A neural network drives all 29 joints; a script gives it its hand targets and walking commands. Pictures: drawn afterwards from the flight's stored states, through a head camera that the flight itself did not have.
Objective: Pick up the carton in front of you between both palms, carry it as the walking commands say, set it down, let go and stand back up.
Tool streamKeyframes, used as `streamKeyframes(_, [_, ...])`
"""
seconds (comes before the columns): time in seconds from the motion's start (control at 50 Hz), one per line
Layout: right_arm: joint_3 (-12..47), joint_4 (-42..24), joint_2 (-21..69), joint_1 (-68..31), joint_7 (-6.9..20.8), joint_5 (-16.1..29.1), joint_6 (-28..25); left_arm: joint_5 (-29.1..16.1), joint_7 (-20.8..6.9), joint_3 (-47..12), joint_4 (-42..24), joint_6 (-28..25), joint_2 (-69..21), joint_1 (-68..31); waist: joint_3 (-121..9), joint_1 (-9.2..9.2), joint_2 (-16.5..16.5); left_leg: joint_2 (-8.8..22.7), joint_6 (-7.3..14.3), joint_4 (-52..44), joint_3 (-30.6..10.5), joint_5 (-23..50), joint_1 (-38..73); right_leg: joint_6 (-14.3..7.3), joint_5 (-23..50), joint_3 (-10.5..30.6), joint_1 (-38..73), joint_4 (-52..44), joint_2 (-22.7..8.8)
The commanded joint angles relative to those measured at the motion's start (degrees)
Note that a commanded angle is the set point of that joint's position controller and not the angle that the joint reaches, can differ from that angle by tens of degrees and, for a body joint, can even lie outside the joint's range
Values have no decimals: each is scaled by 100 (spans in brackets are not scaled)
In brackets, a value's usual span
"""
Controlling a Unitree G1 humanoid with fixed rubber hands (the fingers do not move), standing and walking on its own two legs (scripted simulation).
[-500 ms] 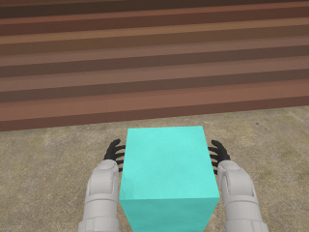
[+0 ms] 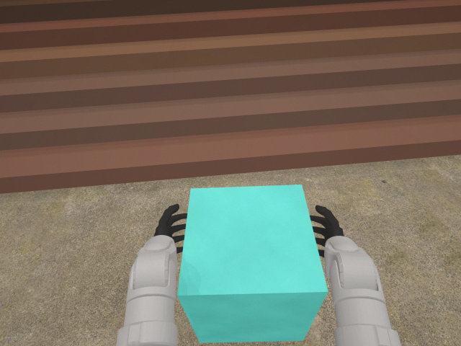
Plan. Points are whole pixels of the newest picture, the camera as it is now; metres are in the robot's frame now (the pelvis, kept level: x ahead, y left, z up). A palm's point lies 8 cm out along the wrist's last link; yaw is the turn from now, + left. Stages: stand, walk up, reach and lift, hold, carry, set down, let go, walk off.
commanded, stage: hold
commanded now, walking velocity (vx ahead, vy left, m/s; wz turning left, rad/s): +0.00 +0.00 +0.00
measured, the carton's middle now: (248, 267) +0.29 +0.00 -0.02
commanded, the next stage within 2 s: carry in 0.20 s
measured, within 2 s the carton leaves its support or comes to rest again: neither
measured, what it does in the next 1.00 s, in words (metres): walks ahead: right foot, then left foot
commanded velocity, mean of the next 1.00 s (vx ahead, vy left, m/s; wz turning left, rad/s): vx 0.42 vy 0.00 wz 0.00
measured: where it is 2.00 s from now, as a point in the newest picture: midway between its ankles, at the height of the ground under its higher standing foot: (231, 230)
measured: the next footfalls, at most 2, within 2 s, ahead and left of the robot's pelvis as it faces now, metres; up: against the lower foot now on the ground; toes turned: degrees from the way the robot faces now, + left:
right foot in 0.62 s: +0.15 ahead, -0.09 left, +0.00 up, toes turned -6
left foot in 0.94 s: +0.43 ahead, +0.14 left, +0.00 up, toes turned +12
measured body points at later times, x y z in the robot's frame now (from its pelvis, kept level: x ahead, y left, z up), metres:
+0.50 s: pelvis +0.06 +0.02 -0.02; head +0.02 +0.02 +0.43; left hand +0.35 +0.18 +0.07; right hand +0.36 -0.12 +0.07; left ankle +0.01 +0.14 -0.75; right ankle +0.02 -0.12 -0.74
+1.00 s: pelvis +0.32 +0.06 -0.03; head +0.30 +0.07 +0.42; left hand +0.57 +0.22 +0.06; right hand +0.57 -0.08 +0.06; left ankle +0.40 +0.13 -0.75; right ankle +0.13 -0.07 -0.70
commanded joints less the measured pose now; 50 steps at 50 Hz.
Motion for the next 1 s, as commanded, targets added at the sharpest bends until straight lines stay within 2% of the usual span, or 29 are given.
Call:
streamKeyframes(0.0, [3122, -321, 5215, -2898, 1270, 1526, -222, -1493, -1331, -3158, -53, -73, -5192, -2629, -1277, -4, -20, -309, -49, -361, 378, 931, -67, 63, 920, -324, 527, -239, 300])
streamKeyframes(0.16, [3159, -447, 5149, -2768, 1263, 1557, -211, -1522, -1302, -3199, -157, -50, -5183, -2475, -1267, -2, -4, -312, -59, -375, 356, 1082, -18, 60, 1023, -313, 545, -247, 324])
streamKeyframes(0.18, [3215, -486, 5182, -2884, 1274, 1582, -204, -1566, -1304, -3253, -254, -16, -5181, -2570, -1220, 12, -71, 638, 86, 70, 180, 272, -760, -28, 140, -250, -180, 254, -666])
streamKeyframes(0.22, [3339, -712, 5192, -2959, 1262, 1677, -188, -1675, -1274, -3405, -424, 12, -5242, -2558, -1229, 23, -76, 509, 147, -108, -40, -2162, -1189, -99, -2317, 9, -753, -31, -606])
streamKeyframes(0.24, [3487, -883, 5235, -3048, 1239, 1779, -156, -1750, -1240, -3552, -625, 41, -5286, -2663, -1094, 22, -99, 473, 169, -55, -31, -2809, -1471, -160, -3001, 95, -981, -54, -617])
streamKeyframes(0.32, [4045, -1611, 5278, -3024, 1068, 2139, 153, -2039, -1039, -4074, -1357, 347, -5323, -2519, -1699, 55, -443, 384, 113, 859, 575, -1471, -1588, -423, -2265, 318, -772, -126, -1028])
streamKeyframes(0.38, [4401, -2257, 5169, -2895, 885, 2386, 567, -2270, -829, -4449, -2091, 756, -5195, -2354, -1649, 38, -793, 208, 100, 840, 1002, -1557, -1698, -602, -2821, 546, -933, -292, -1321])
streamKeyframes(0.4, [4447, -2442, 5091, -2859, 821, 2431, 705, -2326, -758, -4525, -2328, 895, -5117, -2330, -1506, 36, -662, 309, 134, 573, 939, -1507, -1468, -554, -2657, 352, -1263, -86, -1252])
streamKeyframes(0.42, [4496, -2578, 5028, -2685, 740, 2479, 851, -2382, -678, -4592, -2511, 1054, -5034, -2174, -1433, 31, -195, 608, 216, 179, 538, -1602, -1053, -382, -2230, -141, -1726, 480, -990])
streamKeyframes(0.44, [4485, -2689, 4883, -2385, 647, 2477, 993, -2447, -601, -4661, -2727, 1215, -4966, -2077, -1481, -17, 717, 1262, 467, -224, -410, -1686, -436, -148, -1670, -824, -2457, 1602, -622])
streamKeyframes(0.46, [4442, -2772, 4770, -2018, 533, 2445, 1127, -2531, -533, -4745, -2968, 1381, -4836, -2027, -1378, -89, 1521, 1829, 836, -461, -1323, -901, 225, 43, -1526, -1344, -3335, 2290, -354])
streamKeyframes(0.48, [4369, -2971, 4690, -1746, 407, 2380, 1269, -2642, -473, -4840, -3157, 1535, -4729, -1992, -1161, -129, 1597, 2035, 1130, -453, -1700, 300, 633, 43, -1984, -1391, -3958, 2208, -325])
streamKeyframes(0.52, [4326, -3518, 4558, -1514, 192, 2358, 1541, -2855, -340, -4958, -3521, 1785, -4639, -1789, -1402, -166, 961, 2029, 1209, -169, -1219, 1823, 986, -1, -2108, -1430, -3837, 1765, -334])
streamKeyframes(0.56, [4451, -4062, 4597, -1300, 44, 2537, 1777, -3017, -195, -4998, -3851, 1996, -4716, -1323, -1810, -94, 780, 1634, 849, 168, -248, 1546, 590, -18, -997, -1767, -2606, 773, -114])
streamKeyframes(0.58, [4527, -4266, 4615, -1174, -4, 2622, 1880, -3010, -118, -4952, -3972, 2083, -4771, -1083, -2061, -15, 637, 1338, 583, 569, 417, 1366, -229, -49, -425, -1903, -1155, 141, -36])
streamKeyframes(0.6, [4581, -4439, 4560, -1058, -37, 2704, 1979, -2946, -38, -4854, -4053, 2168, -4765, -762, -2342, 78, 304, 1095, 321, 1232, 882, 1047, -1421, -153, -184, -1480, 573, -104, -369])
streamKeyframes(0.62, [4640, -4751, 4453, -1171, -55, 2831, 2104, -2821, 60, -4722, -4100, 2223, -4697, -392, -2365, 220, -1030, 634, 41, 2671, 1531, 28, -2794, -586, -862, 507, 1432, -685, -1661])
streamKeyframes(0.64, [4744, -4988, 4398, -1340, -66, 3004, 2216, -2692, 159, -4572, -4188, 2278, -4647, -272, -2040, 187, -1903, 249, 23, 3413, 1524, -1615, -4300, -1321, 620, 2048, 2069, -598, -2601])
streamKeyframes(0.66, [4809, -5033, 4463, -1257, -77, 3123, 2273, -2652, 224, -4481, -4465, 2354, -4629, -248, -1834, 175, -1203, 558, 114, 3851, 1127, -2037, -4718, -1589, 1428, 1987, 2041, -436, -2836])
streamKeyframes(0.68, [4758, -4972, 4395, -1235, -103, 3147, 2305, -2669, 286, -4465, -4633, 2416, -4565, -409, -1785, 180, -702, 694, 147, 3989, 1098, -2033, -4788, -1488, 1937, 1491, 1989, -343, -2662])
streamKeyframes(0.7, [4684, -4901, 4339, -1118, -145, 3136, 2324, -2719, 339, -4491, -4763, 2458, -4485, -509, -1761, 189, -447, 800, 153, 3678, 1098, -1891, -4772, -1277, 1615, 1065, 1885, -477, -2511])
streamKeyframes(0.74, [4531, -4795, 4331, -895, -260, 3067, 2342, -2854, 402, -4574, -4928, 2518, -4350, -620, -1587, 166, -525, 749, 86, 2824, 1370, -1330, -4349, -928, 1334, 287, 1447, -752, -2123])
streamKeyframes(0.84, [4106, -4719, 3859, -282, -626, 2620, 2360, -3062, 492, -4616, -4969, 2599, -3838, -388, -1216, 139, -989, 366, 79, 1218, 2000, 65, -2707, -619, 1344, -966, 198, -717, -1691])
streamKeyframes(0.88, [4039, -4775, 3719, -258, -692, 2581, 2374, -3119, 510, -4618, -5017, 2632, -3698, -416, -1333, 51, -903, 159, 188, 888, 2316, 534, -1439, -438, 1724, -1404, -425, -116, -1569])
streamKeyframes(0.9, [4007, -4773, 3650, -209, -710, 2575, 2386, -3128, 518, -4622, -5047, 2653, -3624, -407, -1531, 4, -763, -4, 239, 854, 2538, 273, -599, -331, 1909, -1727, -780, 571, -1378])
streamKeyframes(0.92, [3981, -4767, 3584, -154, -722, 2572, 2401, -3122, 527, -4600, -5050, 2675, -3513, -372, -1820, -68, -494, 186, 288, 808, 2288, -49, 420, -197, 1667, -1958, -1356, 1553, -1168])
streamKeyframes(0.94, [3947, -4767, 3472, -110, -739, 2542, 2410, -3115, 527, -4574, -5128, 2718, -3392, -463, -1921, -188, 585, 1483, 641, -179, -40, -1636, 893, 75, 589, -2037, -2339, 3170, -714])
streamKeyframes(0.96, [3965, -4779, 3481, -240, -732, 2581, 2418, -3128, 514, -4595, -5214, 2752, -3396, -531, -1937, -145, 1593, 2738, 1299, -1038, -2463, -1657, 1379, 147, -1626, -1636, -3593, 4530, -176])
streamKeyframes(0.98, [4046, -4906, 3635, -292, -686, 2679, 2433, -3156, 482, -4670, -5126, 2760, -3497, -472, -1897, -122, 1143, 2833, 1443, -1099, -2416, -1240, 1109, -39, -1713, -921, -3805, 5211, -624])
